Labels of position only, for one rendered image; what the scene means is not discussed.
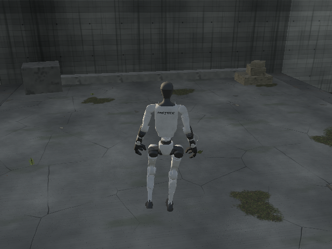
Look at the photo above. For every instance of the robot left upper arm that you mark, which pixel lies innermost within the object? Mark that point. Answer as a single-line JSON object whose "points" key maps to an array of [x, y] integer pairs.
{"points": [[147, 116]]}

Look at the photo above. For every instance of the robot right upper arm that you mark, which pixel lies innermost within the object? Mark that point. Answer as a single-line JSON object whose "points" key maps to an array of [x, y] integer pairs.
{"points": [[185, 118]]}

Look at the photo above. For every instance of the robot right forearm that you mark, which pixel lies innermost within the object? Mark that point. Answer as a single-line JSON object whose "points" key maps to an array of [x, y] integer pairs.
{"points": [[191, 139]]}

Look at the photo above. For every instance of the robot left forearm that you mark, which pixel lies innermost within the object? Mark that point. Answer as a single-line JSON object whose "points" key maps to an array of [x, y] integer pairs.
{"points": [[140, 136]]}

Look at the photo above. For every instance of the robot left hand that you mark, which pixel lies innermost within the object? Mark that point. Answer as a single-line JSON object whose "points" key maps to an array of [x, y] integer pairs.
{"points": [[140, 147]]}

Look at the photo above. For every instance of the robot right thigh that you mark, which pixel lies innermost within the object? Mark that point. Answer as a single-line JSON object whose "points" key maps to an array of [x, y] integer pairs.
{"points": [[176, 158]]}

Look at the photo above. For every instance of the robot head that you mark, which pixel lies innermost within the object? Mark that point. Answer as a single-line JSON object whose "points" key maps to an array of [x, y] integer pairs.
{"points": [[166, 90]]}

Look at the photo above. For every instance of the robot right hand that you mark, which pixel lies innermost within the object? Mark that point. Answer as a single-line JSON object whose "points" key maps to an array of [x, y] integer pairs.
{"points": [[194, 150]]}

